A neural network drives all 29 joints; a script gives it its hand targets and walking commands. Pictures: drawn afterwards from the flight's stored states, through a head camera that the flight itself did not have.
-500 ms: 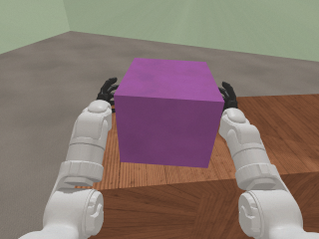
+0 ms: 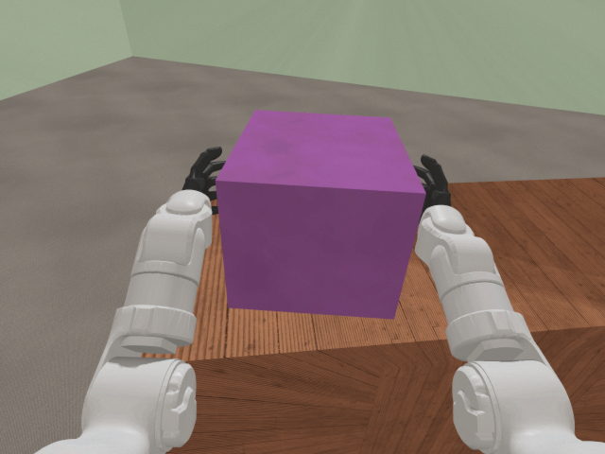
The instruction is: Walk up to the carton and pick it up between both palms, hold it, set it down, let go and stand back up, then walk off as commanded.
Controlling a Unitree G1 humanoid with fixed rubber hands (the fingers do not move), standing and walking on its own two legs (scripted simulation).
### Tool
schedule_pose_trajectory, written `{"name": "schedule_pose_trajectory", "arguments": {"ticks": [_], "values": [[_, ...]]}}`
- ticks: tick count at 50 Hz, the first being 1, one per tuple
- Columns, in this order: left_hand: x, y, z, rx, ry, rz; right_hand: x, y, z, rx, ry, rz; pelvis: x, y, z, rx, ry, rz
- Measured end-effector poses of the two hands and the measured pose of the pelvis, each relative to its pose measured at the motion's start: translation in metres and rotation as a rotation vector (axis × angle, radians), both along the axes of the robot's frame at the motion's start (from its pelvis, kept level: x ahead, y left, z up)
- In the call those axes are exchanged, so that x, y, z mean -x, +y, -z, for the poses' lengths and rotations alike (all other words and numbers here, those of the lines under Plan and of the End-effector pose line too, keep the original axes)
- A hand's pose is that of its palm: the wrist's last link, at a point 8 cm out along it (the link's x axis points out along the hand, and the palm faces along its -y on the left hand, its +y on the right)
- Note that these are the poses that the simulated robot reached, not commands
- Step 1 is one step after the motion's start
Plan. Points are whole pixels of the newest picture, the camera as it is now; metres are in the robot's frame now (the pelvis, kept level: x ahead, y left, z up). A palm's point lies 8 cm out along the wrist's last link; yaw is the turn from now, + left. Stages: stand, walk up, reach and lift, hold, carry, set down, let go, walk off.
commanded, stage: hold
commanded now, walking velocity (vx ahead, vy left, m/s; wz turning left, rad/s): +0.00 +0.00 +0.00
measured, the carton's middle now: (317, 203) +0.43 -0.01 +0.17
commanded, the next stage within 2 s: none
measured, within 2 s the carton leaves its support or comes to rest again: neither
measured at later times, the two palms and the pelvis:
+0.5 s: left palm (198, 201) +0.37 +0.15 +0.20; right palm (432, 212) +0.38 -0.16 +0.19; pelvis +0.00 +0.00 +0.00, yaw +0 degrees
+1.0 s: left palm (198, 201) +0.37 +0.15 +0.20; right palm (432, 211) +0.38 -0.16 +0.19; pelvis +0.00 +0.00 +0.00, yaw +0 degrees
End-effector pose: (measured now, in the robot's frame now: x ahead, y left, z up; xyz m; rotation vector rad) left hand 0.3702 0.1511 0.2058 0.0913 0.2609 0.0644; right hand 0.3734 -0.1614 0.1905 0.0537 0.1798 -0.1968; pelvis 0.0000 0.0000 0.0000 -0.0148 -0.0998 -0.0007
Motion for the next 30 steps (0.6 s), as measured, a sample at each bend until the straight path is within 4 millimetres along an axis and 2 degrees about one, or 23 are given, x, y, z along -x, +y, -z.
{"name": "schedule_pose_trajectory", "arguments": {"ticks": [30], "values": [[-0.0034,0.0000,0.0015,-0.001,0.005,0.000,-0.0033,0.0000,0.0016,0.000,0.005,-0.001,-0.0024,-0.0001,-0.0004,0.000,0.005,0.000]]}}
